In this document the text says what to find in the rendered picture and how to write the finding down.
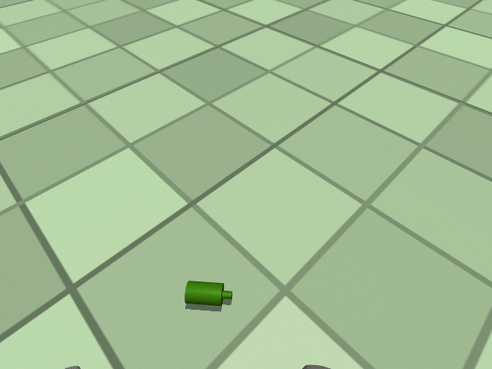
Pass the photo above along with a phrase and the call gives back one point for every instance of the bottle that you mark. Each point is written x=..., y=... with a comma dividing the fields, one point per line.
x=206, y=293

